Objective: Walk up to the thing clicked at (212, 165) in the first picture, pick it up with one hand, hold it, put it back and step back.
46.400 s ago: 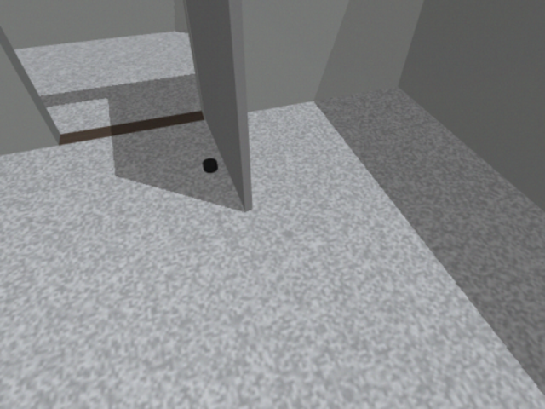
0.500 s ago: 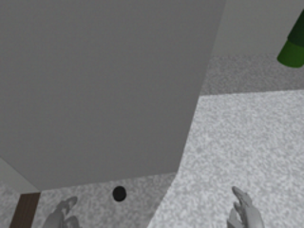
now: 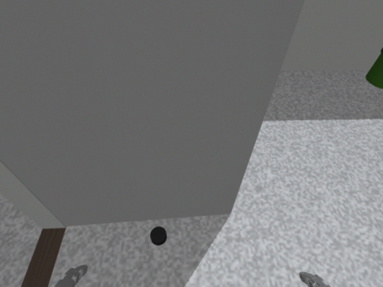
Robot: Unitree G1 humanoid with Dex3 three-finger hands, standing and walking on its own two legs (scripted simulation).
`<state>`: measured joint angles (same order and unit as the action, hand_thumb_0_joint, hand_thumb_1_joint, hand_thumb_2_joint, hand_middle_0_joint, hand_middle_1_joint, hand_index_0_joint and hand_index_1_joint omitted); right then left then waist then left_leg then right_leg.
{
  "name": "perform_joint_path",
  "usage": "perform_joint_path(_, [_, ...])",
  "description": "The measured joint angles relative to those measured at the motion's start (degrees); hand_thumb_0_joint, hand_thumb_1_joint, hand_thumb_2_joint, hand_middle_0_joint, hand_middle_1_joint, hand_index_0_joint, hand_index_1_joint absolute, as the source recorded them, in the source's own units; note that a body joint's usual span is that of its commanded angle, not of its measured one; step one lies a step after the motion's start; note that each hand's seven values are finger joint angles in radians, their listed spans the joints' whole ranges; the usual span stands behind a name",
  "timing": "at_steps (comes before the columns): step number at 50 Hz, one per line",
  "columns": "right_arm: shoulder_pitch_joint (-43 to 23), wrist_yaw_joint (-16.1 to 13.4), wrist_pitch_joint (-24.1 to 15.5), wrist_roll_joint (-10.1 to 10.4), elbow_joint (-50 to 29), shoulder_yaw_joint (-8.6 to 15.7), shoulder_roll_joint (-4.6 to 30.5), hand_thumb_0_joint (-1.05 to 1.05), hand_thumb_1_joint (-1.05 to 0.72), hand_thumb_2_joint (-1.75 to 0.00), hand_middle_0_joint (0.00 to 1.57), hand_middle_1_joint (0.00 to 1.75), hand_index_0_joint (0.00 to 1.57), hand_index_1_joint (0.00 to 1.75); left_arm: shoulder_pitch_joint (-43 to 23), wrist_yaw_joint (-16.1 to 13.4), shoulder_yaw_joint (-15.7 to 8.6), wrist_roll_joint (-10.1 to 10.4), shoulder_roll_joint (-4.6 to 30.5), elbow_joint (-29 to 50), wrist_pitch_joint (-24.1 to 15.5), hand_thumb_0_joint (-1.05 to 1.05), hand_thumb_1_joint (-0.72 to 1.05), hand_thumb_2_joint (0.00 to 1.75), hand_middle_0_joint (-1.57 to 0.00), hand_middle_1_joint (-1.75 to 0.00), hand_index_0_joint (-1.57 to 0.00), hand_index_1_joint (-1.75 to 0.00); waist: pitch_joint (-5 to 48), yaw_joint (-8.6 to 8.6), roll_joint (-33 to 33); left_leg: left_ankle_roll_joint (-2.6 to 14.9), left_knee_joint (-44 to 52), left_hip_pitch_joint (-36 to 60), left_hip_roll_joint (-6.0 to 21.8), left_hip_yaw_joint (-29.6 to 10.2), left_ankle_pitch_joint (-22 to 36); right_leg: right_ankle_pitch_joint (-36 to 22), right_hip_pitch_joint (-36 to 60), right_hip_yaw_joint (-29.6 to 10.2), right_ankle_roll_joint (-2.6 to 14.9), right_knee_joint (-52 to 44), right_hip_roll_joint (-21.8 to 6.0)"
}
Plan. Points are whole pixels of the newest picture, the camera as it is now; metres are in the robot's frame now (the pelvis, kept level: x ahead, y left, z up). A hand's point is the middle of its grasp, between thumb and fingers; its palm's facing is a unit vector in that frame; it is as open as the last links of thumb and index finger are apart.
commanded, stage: stand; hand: left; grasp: from above
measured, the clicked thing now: (158, 235) +0.49 +0.17 -0.73
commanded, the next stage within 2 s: none
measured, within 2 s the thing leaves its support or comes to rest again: neither
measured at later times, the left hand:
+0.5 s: hand out of the picture +0.03 +0.24 -0.13, palm faces +0.04 -0.94 -0.32, open 7.4 cm
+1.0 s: hand out of the picture +0.04 +0.24 -0.13, palm faces +0.02 -0.94 -0.33, open 7.4 cm
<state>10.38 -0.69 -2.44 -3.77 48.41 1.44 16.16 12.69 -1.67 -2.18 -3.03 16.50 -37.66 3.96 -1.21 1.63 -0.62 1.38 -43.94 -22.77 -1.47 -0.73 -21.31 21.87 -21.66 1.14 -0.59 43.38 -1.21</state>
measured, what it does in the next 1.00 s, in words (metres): stands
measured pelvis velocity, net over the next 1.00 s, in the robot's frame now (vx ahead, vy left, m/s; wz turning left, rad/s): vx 0.00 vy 0.00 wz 0.00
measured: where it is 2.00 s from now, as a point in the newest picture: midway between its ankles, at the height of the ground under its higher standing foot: outside the picture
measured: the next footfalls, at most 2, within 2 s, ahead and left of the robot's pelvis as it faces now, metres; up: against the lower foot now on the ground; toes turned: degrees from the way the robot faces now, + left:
none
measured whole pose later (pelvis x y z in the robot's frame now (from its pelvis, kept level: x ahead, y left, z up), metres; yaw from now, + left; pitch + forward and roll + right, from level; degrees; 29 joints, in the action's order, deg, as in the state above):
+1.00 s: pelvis +0.00 +0.00 +0.04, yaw +0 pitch -4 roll +0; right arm 8.1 -0.6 0.1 -1.5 65.5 0.9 18.0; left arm 8.2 -0.9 -1.7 -1.6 17.3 -66.9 -0.2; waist -3.7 0.6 0.6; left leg 0.9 -19.7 -6.4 -1.4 -1.2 -9.0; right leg 9.8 -5.5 1.5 -0.6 19.5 -1.1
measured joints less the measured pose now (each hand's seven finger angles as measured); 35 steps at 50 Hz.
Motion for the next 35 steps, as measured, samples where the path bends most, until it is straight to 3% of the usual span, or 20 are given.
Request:
perform_joint_path(7, [0.51,-0.09,1.65,0.56,5.78,0.54,0.17,0.01,-0.91,-0.90,0.20,0.30,0.20,0.30,0.53,-0.03,-0.64,0.36,-0.19,-13.08,-2.18,0.01,0.90,0.90,-0.20,-0.30,-0.20,-0.30,-1.34,-0.05,0.51,0.12,8.71,7.07,-0.11,-0.21,3.94,-4.20,7.35,0.19,-0.31,-9.24,-0.09])
perform_joint_path(15, [-0.12,-0.43,2.44,1.47,10.92,0.36,-0.30,0.01,-0.91,-0.90,0.20,0.30,0.20,0.30,0.31,-0.08,-0.08,0.81,-0.96,-21.91,-3.11,0.01,0.90,0.90,-0.20,-0.30,-0.20,-0.30,-2.48,0.02,0.93,0.24,16.95,13.19,-0.45,-0.19,8.01,-8.14,13.36,0.14,-0.62,-17.23,-0.43])
perform_joint_path(35, [-1.64,-0.09,2.80,2.06,16.13,0.16,0.92,0.01,-0.91,-0.90,0.20,0.30,0.20,0.30,-3.41,0.21,0.18,1.05,0.36,-28.18,-4.08,0.01,0.90,0.90,-0.20,-0.30,-0.20,-0.30,-2.32,-0.74,1.40,0.00,23.32,16.57,-0.36,-0.41,11.94,-11.84,16.59,0.32,-0.51,-23.23,-0.32])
